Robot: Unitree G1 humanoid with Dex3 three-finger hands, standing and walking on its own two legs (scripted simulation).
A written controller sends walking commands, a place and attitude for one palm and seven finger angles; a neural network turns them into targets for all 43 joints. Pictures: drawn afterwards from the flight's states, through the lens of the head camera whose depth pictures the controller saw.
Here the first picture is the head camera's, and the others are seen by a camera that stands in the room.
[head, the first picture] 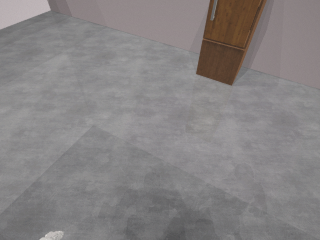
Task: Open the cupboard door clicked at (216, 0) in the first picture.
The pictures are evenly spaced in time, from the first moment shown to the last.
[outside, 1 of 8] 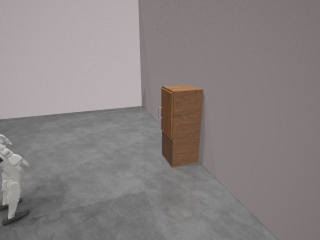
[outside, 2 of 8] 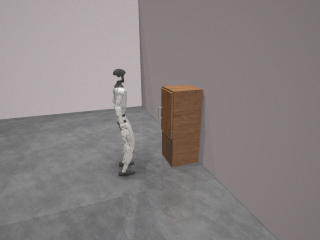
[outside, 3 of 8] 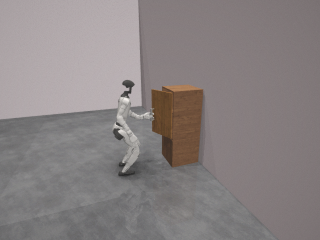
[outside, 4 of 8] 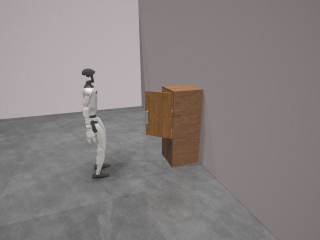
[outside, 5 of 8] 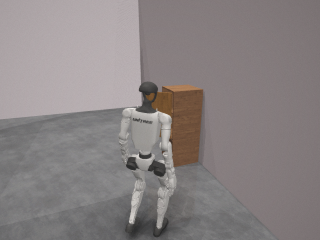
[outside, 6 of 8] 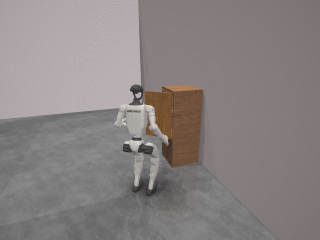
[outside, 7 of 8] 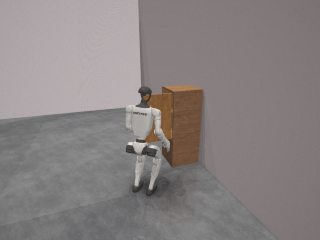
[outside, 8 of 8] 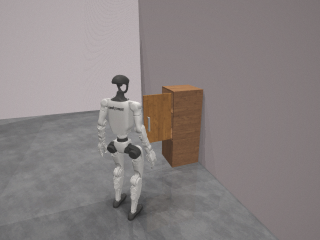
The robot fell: no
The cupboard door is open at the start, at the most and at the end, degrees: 0 94 94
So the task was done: yes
